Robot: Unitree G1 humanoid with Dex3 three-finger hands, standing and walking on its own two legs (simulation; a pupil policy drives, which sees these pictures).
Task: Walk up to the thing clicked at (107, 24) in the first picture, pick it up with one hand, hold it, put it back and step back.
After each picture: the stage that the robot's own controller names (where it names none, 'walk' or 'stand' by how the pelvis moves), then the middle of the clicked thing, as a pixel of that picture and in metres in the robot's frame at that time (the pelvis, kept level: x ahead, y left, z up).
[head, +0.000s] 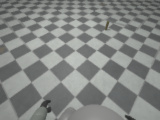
stand; (106, 25) +2.27 -0.38 -0.66
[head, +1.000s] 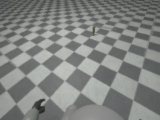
walk; (93, 31) +2.15 +0.09 -0.63
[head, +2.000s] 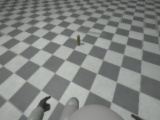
walk; (78, 40) +1.48 +0.33 -0.65
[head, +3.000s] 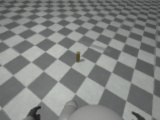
walk; (78, 57) +0.99 +0.24 -0.63
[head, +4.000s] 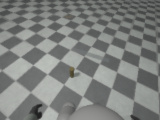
walk; (71, 72) +0.63 +0.22 -0.64
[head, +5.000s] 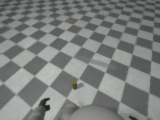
stand; (74, 84) +0.44 +0.19 -0.63
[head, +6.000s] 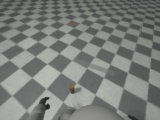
stand; (72, 89) +0.40 +0.19 -0.64
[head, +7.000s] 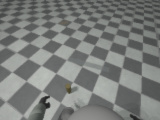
stand; (68, 88) +0.39 +0.23 -0.64
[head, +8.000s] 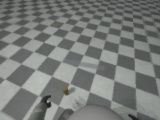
stand; (65, 90) +0.37 +0.27 -0.65
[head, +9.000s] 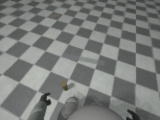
walk; (65, 86) +0.35 +0.27 -0.63
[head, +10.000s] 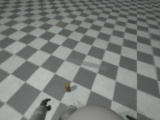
stand; (67, 87) +0.42 +0.25 -0.65
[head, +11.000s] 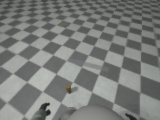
stand; (68, 89) +0.40 +0.25 -0.66
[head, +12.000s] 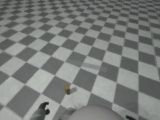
stand; (67, 90) +0.38 +0.26 -0.66
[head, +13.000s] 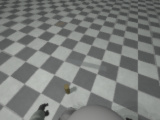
stand; (67, 89) +0.38 +0.26 -0.66
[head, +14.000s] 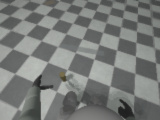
go down; (63, 77) +0.41 +0.28 -0.57
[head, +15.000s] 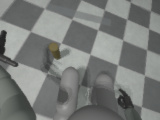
go down; (55, 52) +0.44 +0.32 -0.26
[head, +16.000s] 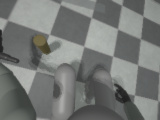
close in; (43, 46) +0.42 +0.34 -0.22
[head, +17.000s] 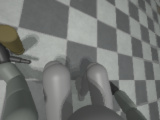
close; (13, 43) +0.40 +0.37 -0.15
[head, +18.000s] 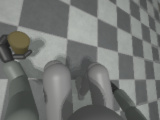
lift; (20, 47) +0.38 +0.34 -0.15
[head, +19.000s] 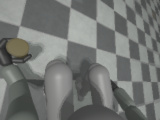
lift; (20, 50) +0.35 +0.35 -0.15
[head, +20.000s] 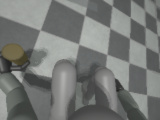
lift; (19, 58) +0.28 +0.39 -0.13
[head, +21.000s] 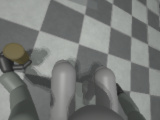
lift; (21, 57) +0.30 +0.39 -0.13
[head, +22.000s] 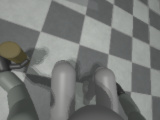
lift; (18, 56) +0.30 +0.40 -0.12
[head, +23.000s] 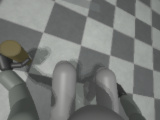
lift; (20, 55) +0.30 +0.40 -0.11
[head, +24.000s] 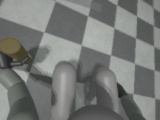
lift; (20, 54) +0.31 +0.41 -0.11
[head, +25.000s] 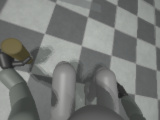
lift; (21, 54) +0.32 +0.40 -0.10
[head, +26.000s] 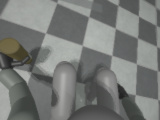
lift; (20, 54) +0.31 +0.41 -0.10
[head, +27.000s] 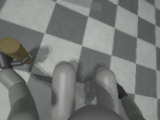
lift; (20, 54) +0.32 +0.41 -0.11
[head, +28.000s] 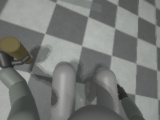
lift; (20, 53) +0.32 +0.41 -0.10
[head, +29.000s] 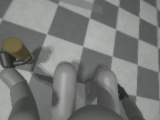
lift; (22, 54) +0.32 +0.41 -0.10
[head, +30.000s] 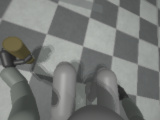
lift; (23, 53) +0.32 +0.40 -0.11
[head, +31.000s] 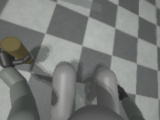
lift; (21, 53) +0.32 +0.41 -0.11
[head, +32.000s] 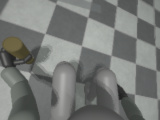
lift; (22, 53) +0.33 +0.40 -0.11
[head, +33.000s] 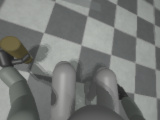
lift; (20, 53) +0.33 +0.41 -0.12
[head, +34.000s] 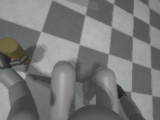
lift; (18, 54) +0.32 +0.41 -0.13
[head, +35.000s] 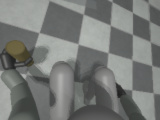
lift; (23, 56) +0.32 +0.38 -0.14
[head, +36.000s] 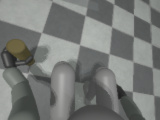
lift; (24, 55) +0.32 +0.39 -0.14
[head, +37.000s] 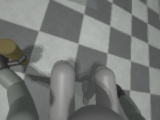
lift; (16, 55) +0.31 +0.41 -0.14
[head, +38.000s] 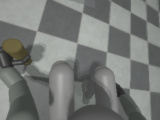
lift; (21, 55) +0.32 +0.39 -0.16
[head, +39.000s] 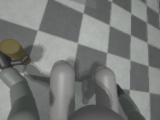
lift; (19, 55) +0.32 +0.40 -0.15
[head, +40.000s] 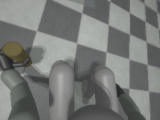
lift; (21, 57) +0.31 +0.39 -0.16
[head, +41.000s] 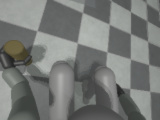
lift; (22, 55) +0.32 +0.39 -0.15
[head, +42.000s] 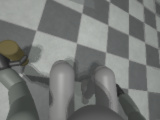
lift; (17, 55) +0.31 +0.40 -0.16
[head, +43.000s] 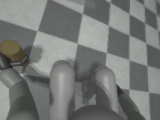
lift; (18, 56) +0.31 +0.40 -0.15
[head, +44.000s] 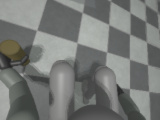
lift; (18, 55) +0.31 +0.40 -0.15
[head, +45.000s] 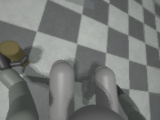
lift; (18, 56) +0.31 +0.40 -0.15
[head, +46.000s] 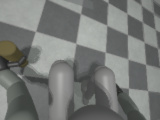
lift; (16, 56) +0.31 +0.41 -0.15
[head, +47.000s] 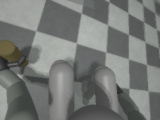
lift; (16, 56) +0.31 +0.41 -0.15
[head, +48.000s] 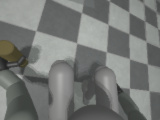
lift; (15, 56) +0.30 +0.41 -0.15
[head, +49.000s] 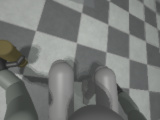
lift; (14, 56) +0.30 +0.42 -0.15
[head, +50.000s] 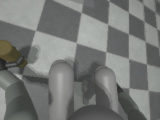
lift; (14, 57) +0.30 +0.42 -0.15
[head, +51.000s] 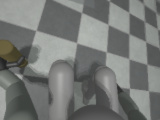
lift; (14, 57) +0.30 +0.42 -0.15
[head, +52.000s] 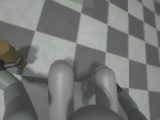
lift; (12, 57) +0.30 +0.42 -0.15
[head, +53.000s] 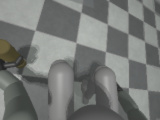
lift; (12, 57) +0.30 +0.42 -0.15
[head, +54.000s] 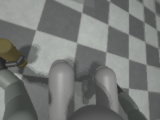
lift; (13, 56) +0.30 +0.42 -0.15
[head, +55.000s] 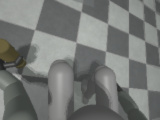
lift; (12, 56) +0.30 +0.42 -0.15
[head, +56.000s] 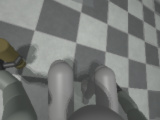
lift; (11, 57) +0.30 +0.42 -0.15
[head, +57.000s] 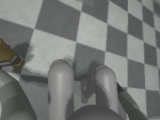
lift; (8, 55) +0.30 +0.43 -0.15
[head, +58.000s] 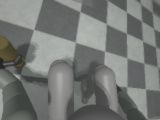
lift; (11, 55) +0.30 +0.42 -0.15
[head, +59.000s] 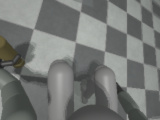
lift; (9, 55) +0.30 +0.43 -0.15
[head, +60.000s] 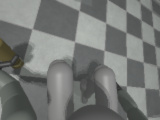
lift; (7, 56) +0.30 +0.43 -0.15
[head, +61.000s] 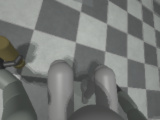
lift; (11, 56) +0.30 +0.42 -0.15
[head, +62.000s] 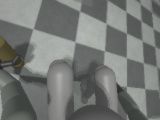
lift; (9, 55) +0.30 +0.43 -0.15
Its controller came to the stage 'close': yes
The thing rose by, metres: 0.08
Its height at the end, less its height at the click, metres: +0.00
